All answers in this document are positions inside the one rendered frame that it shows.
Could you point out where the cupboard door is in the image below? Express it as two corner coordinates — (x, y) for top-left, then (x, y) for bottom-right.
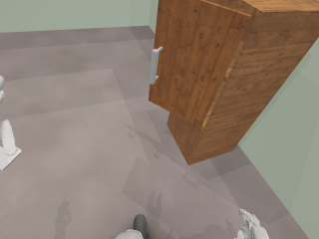
(149, 0), (252, 127)

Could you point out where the robot left hand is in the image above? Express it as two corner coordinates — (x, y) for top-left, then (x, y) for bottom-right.
(0, 76), (22, 171)

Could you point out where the robot right hand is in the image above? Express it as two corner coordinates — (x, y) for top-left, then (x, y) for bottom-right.
(234, 209), (269, 239)

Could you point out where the handle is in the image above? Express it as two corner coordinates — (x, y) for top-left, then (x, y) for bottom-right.
(149, 47), (163, 85)

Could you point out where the robot left foot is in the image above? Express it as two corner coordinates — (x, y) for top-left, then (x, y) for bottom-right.
(133, 214), (148, 239)

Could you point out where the robot left shin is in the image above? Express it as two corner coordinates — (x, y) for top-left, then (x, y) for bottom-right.
(126, 229), (143, 238)

